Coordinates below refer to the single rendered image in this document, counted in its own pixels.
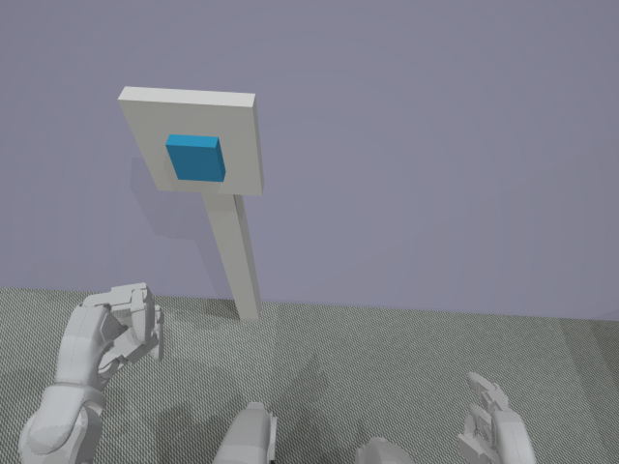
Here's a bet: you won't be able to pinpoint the left robot thigh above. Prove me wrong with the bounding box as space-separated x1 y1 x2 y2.
212 409 278 464

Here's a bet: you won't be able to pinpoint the right robot thigh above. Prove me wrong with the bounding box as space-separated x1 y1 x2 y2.
355 442 415 464

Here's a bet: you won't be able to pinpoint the robot left hand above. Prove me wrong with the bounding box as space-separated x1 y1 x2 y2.
55 282 164 392

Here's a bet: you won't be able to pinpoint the panel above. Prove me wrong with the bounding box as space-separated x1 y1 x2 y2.
118 86 264 322

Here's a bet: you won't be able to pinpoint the robot left forearm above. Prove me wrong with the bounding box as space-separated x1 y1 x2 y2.
18 383 107 464

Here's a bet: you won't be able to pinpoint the robot right hand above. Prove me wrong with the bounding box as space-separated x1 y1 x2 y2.
457 371 537 464

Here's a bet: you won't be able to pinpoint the robot thigh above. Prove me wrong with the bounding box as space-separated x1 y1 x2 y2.
212 409 278 464
355 442 415 464

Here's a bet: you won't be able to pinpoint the button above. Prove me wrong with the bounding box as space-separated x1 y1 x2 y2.
165 134 226 182

